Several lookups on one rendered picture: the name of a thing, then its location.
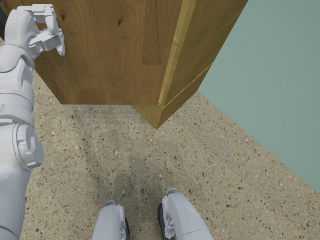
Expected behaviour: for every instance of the cupboard door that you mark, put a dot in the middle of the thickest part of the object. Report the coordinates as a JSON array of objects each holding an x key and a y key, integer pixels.
[{"x": 116, "y": 51}]

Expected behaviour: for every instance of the robot left hand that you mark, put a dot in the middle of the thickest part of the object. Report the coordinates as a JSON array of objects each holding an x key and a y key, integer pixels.
[{"x": 21, "y": 30}]

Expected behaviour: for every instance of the left robot thigh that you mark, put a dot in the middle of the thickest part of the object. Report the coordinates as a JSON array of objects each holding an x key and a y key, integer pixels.
[{"x": 109, "y": 223}]

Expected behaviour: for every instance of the left robot upper arm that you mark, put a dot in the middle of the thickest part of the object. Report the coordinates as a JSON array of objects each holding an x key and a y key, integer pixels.
[{"x": 20, "y": 153}]

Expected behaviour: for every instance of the left robot shin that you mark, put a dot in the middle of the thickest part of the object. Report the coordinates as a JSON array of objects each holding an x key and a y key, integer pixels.
[{"x": 122, "y": 233}]

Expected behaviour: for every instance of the robot left forearm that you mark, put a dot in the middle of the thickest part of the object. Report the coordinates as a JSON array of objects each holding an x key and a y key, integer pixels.
[{"x": 16, "y": 91}]

